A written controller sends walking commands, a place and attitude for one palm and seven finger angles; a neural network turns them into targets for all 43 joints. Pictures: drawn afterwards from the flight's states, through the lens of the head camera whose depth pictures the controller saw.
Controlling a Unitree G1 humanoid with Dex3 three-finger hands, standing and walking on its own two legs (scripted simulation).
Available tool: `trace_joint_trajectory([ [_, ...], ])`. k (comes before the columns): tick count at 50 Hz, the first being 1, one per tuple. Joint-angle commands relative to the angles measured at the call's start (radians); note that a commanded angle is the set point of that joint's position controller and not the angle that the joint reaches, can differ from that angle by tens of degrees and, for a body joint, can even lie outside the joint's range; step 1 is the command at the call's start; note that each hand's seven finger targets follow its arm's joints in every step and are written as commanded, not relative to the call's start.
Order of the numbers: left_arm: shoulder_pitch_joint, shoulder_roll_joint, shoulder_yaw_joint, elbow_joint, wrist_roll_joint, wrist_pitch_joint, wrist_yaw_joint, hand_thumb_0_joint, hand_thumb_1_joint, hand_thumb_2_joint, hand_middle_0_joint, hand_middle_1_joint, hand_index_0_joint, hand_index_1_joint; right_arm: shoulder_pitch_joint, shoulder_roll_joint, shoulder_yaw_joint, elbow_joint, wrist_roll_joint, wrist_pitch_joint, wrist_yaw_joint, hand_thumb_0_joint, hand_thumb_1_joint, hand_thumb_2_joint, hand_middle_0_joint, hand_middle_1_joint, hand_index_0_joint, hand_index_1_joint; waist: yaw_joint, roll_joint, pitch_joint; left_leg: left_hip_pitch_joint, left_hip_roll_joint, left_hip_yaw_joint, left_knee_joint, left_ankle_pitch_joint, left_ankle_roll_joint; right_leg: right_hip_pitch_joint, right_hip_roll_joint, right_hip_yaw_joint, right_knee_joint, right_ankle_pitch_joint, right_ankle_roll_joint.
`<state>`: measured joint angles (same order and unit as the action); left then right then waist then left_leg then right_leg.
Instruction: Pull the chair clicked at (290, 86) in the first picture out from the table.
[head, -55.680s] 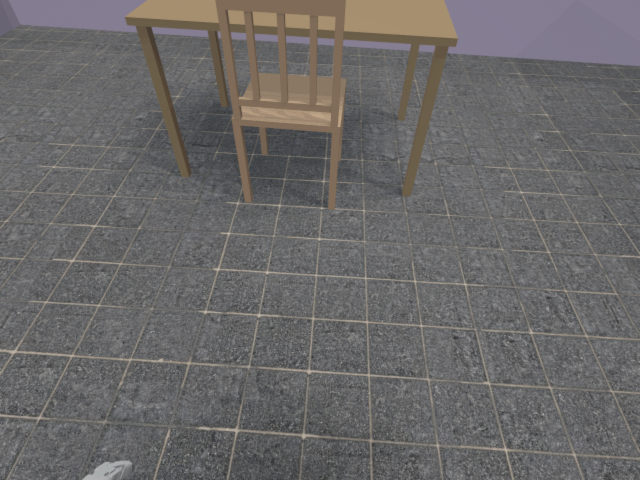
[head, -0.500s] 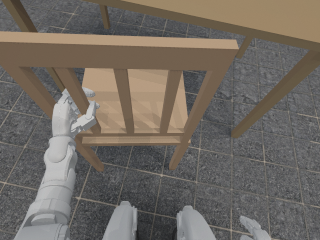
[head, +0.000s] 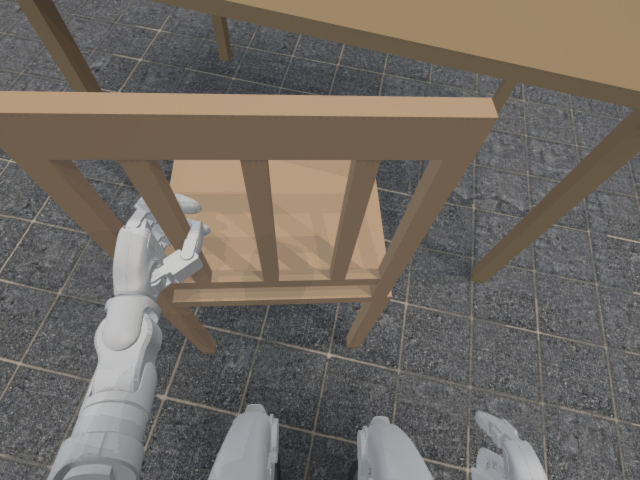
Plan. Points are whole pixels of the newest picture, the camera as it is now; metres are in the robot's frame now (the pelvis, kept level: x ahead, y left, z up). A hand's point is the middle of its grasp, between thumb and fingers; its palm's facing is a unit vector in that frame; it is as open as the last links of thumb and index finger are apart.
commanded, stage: step backward, pulling the chair out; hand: left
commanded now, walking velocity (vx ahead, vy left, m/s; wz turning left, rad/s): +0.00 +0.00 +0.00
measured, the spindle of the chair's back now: (264, 230) +0.41 +0.08 +0.01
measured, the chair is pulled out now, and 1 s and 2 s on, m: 0.23 0.32 0.42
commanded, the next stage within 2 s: none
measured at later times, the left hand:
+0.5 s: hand (196, 255) +0.37 +0.16 +0.03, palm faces +0.05 -0.99 -0.14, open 5.5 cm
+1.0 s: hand (206, 334) +0.28 +0.13 +0.04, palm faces +0.03 -0.99 -0.16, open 5.5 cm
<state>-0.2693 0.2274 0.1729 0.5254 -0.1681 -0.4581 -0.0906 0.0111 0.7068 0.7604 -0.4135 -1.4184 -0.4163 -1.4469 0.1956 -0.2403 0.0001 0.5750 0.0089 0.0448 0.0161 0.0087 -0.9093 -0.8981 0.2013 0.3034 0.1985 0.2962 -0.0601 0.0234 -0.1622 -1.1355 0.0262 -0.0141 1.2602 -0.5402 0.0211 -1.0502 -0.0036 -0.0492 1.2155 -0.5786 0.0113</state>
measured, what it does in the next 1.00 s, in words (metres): rises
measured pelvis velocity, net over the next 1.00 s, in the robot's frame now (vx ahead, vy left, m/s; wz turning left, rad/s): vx -0.06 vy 0.00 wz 0.00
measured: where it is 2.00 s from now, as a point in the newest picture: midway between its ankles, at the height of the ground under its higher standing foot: outside the picture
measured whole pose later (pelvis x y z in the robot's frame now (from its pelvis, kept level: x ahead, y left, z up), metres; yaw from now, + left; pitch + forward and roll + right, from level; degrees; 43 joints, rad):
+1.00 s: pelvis -0.06 +0.00 +0.10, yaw +0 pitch +3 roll -2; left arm -0.37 0.15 0.03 0.99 -0.05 -0.28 0.11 0.07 0.67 0.73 -0.30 -1.15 -0.50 -1.45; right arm 0.20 -0.28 -0.02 0.71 0.06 0.07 -0.12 0.01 -0.91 -0.90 0.20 0.30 0.20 0.30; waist -0.06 0.03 0.10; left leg -0.46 0.02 0.03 0.56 -0.15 0.02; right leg -0.39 0.00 -0.03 0.51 -0.17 0.02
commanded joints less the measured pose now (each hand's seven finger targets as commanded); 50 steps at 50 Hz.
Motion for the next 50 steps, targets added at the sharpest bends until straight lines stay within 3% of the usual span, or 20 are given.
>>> trace_joint_trajectory([
  [1,-0.144,0.140,0.027,-0.207,0.006,-0.068,-0.032,0.000,0.900,0.900,-0.500,-1.450,-0.500,-1.450,0.064,-0.157,-0.062,-0.101,-0.004,-0.034,-0.016,0.000,-0.900,-0.900,0.200,0.300,0.200,0.300,-0.006,0.031,-0.436,0.393,-0.003,-0.029,-0.137,0.455,-0.006,0.181,0.024,-0.005,-0.125,0.431,-0.040],
  [4,-0.145,0.122,0.010,-0.207,0.005,-0.066,-0.039,0.000,0.900,0.900,-0.500,-1.450,-0.500,-1.450,0.058,-0.152,-0.060,-0.104,-0.003,-0.034,-0.016,0.000,-0.900,-0.900,0.200,0.300,0.200,0.300,-0.009,0.039,-0.422,0.385,-0.005,-0.024,-0.138,0.433,-0.007,0.175,0.023,-0.004,-0.129,0.417,-0.038],
  [5,-0.166,0.075,-0.043,-0.251,0.002,-0.066,-0.041,0.000,0.900,0.900,-0.500,-1.450,-0.500,-1.450,0.052,-0.147,-0.058,-0.112,-0.001,-0.036,-0.014,0.000,-0.900,-0.900,0.200,0.300,0.200,0.300,-0.015,0.061,-0.435,0.406,-0.005,-0.025,-0.144,0.430,-0.006,0.174,0.023,-0.006,-0.134,0.408,-0.038],
  [6,-0.356,0.416,0.137,-0.354,0.107,0.048,0.095,0.000,0.900,0.900,-0.500,-1.450,-0.500,-1.450,0.125,-0.132,-0.046,-0.175,0.044,0.042,-0.051,0.000,-0.900,-0.900,0.200,0.300,0.200,0.300,0.026,0.105,-0.605,0.691,0.006,-0.004,-0.334,0.408,0.013,0.537,-0.042,0.088,-0.323,0.473,-0.050],
  [7,-0.424,0.367,0.076,-0.462,0.115,0.090,0.141,0.000,0.900,0.900,-0.500,-1.450,-0.500,-1.450,0.131,-0.125,-0.056,-0.184,0.048,0.054,-0.079,0.000,-0.900,-0.900,0.200,0.300,0.200,0.300,0.009,0.171,-0.632,0.765,-0.007,0.006,-0.366,0.455,0.013,0.604,-0.042,0.097,-0.375,0.614,-0.041],
  [8,-0.353,0.329,0.067,-0.419,0.115,0.124,0.167,0.000,0.900,0.900,-0.500,-1.450,-0.500,-1.450,0.139,-0.126,-0.061,-0.176,0.050,0.050,-0.093,0.000,-0.900,-0.900,0.200,0.300,0.200,0.300,0.002,0.153,-0.580,0.765,-0.003,-0.003,-0.377,0.497,0.007,0.602,-0.048,0.090,-0.379,0.693,-0.039],
  [9,-0.281,0.291,0.054,-0.336,0.120,0.160,0.181,0.000,0.900,0.900,-0.500,-1.450,-0.500,-1.450,0.106,-0.123,-0.053,-0.170,0.052,0.057,-0.103,0.000,-0.900,-0.900,0.200,0.300,0.200,0.300,0.003,0.165,-0.525,0.744,0.007,-0.019,-0.401,0.530,0.004,0.572,-0.055,0.088,-0.379,0.701,-0.037],
  [11,-0.203,0.205,-0.015,-0.158,0.127,0.226,0.192,0.000,0.900,0.900,-0.500,-1.450,-0.500,-1.450,0.083,-0.121,-0.039,-0.141,0.055,0.074,-0.118,0.000,-0.900,-0.900,0.200,0.300,0.200,0.300,-0.003,0.099,-0.350,0.698,0.039,-0.054,-0.475,0.482,0.015,0.551,-0.050,0.061,-0.423,0.610,-0.023],
  [15,-0.303,0.203,-0.035,0.016,0.138,0.250,0.208,0.000,0.900,0.900,-0.500,-1.450,-0.500,-1.450,0.103,-0.139,-0.038,-0.077,0.047,0.077,-0.135,0.000,-0.900,-0.900,0.200,0.300,0.200,0.300,-0.010,0.004,-0.258,0.735,0.084,-0.062,-0.543,0.669,0.016,0.670,-0.079,0.084,-0.519,0.819,0.000],
  [18,-0.354,0.200,-0.044,0.103,0.146,0.224,0.202,0.000,0.900,0.900,-0.500,-1.450,-0.500,-1.450,0.106,-0.142,-0.044,-0.050,0.043,0.072,-0.142,0.000,-0.900,-0.900,0.200,0.300,0.200,0.300,-0.009,0.072,-0.230,0.821,0.111,-0.073,-0.597,0.780,0.011,0.696,-0.082,0.086,-0.570,0.833,-0.001],
  [23,-0.301,0.168,-0.065,0.175,0.149,0.197,0.184,0.000,0.900,0.900,-0.500,-1.450,-0.500,-1.450,0.082,-0.142,-0.055,-0.044,0.028,0.070,-0.129,0.000,-0.900,-0.900,0.200,0.300,0.200,0.300,0.010,0.213,-0.221,0.967,0.173,-0.142,-0.677,0.955,0.027,0.703,-0.045,0.064,-0.600,0.602,-0.011],
  [28,-0.212,0.152,-0.062,0.139,0.141,0.183,0.171,0.000,0.900,0.900,-0.500,-1.450,-0.500,-1.450,0.042,-0.135,-0.058,-0.057,0.014,0.060,-0.114,0.000,-0.900,-0.900,0.200,0.300,0.200,0.300,0.030,0.221,-0.200,0.981,0.213,-0.152,-0.740,0.896,0.046,0.738,-0.029,0.054,-0.615,0.458,-0.015],
  [30,-0.193,0.163,-0.057,0.111,0.140,0.179,0.172,0.000,0.900,0.900,-0.500,-1.450,-0.500,-1.450,0.035,-0.137,-0.059,-0.059,0.013,0.055,-0.113,0.000,-0.900,-0.900,0.200,0.300,0.200,0.300,0.032,0.198,-0.196,0.956,0.206,-0.129,-0.728,0.854,0.041,0.784,-0.043,0.066,-0.650,0.560,-0.020],
  [33,-0.212,0.169,-0.064,0.110,0.138,0.177,0.180,0.000,0.900,0.900,-0.500,-1.450,-0.500,-1.450,0.042,-0.134,-0.064,-0.054,0.025,0.053,-0.124,0.000,-0.900,-0.900,0.200,0.300,0.200,0.300,0.016,0.078,-0.205,0.905,0.166,-0.078,-0.704,0.706,0.007,0.848,-0.083,0.104,-0.685,0.756,-0.031],
  [36,-0.280,0.211,-0.057,0.142,0.144,0.165,0.195,0.000,0.900,0.900,-0.500,-1.450,-0.500,-1.450,0.048,-0.143,-0.071,-0.028,0.029,0.038,-0.139,0.000,-0.900,-0.900,0.200,0.300,0.200,0.300,0.004,0.035,-0.179,0.887,0.117,-0.031,-0.682,0.545,-0.016,0.830,-0.142,0.161,-0.739,0.780,-0.045],
  [40,-0.343,0.198,-0.085,0.214,0.150,0.149,0.210,0.000,0.900,0.900,-0.500,-1.450,-0.500,-1.450,0.038,-0.138,-0.067,0.003,0.033,0.021,-0.145,0.000,-0.900,-0.900,0.200,0.300,0.200,0.300,0.001,-0.015,-0.132,0.879,0.066,-0.004,-0.672,0.366,-0.022,0.770,-0.188,0.205,-0.826,0.600,-0.032],
  [41,-0.351,0.225,-0.069,0.229,0.154,0.146,0.216,0.000,0.900,0.900,-0.500,-1.450,-0.500,-1.450,0.036,-0.145,-0.069,0.011,0.033,0.018,-0.146,0.000,-0.900,-0.900,0.200,0.300,0.200,0.300,0.003,-0.015,-0.110,0.876,0.054,-0.006,-0.672,0.329,-0.020,0.748,-0.193,0.212,-0.853,0.548,-0.030],
  [45,-0.375,0.187,-0.104,0.292,0.153,0.138,0.222,0.000,0.900,0.900,-0.500,-1.450,-0.500,-1.450,0.022,-0.146,-0.061,0.030,0.043,-0.003,-0.142,0.000,-0.900,-0.900,0.200,0.300,0.200,0.300,0.013,-0.089,-0.069,0.867,0.028,-0.012,-0.662,0.211,-0.015,0.697,-0.227,0.222,-0.931,0.287,-0.035],
  [47,-0.366,0.171,-0.116,0.305,0.155,0.135,0.223,0.000,0.900,0.900,-0.500,-1.450,-0.500,-1.450,0.026,-0.152,-0.059,0.040,0.043,-0.015,-0.145,0.000,-0.900,-0.900,0.200,0.300,0.200,0.300,0.011,-0.068,-0.061,0.892,0.049,-0.040,-0.722,0.244,-0.007,0.677,-0.190,0.170,-0.898,0.277,-0.035],
  [50,-0.368,0.123,-0.149,0.290,0.155,0.123,0.214,0.000,0.900,0.900,-0.500,-1.450,-0.500,-1.450,0.016,-0.158,-0.052,0.026,0.037,-0.028,-0.151,0.000,-0.900,-0.900,0.200,0.300,0.200,0.300,0.022,0.027,-0.085,0.857,0.140,-0.137,-0.853,0.333,0.036,0.723,-0.069,0.082,-0.735,0.318,-0.006],
])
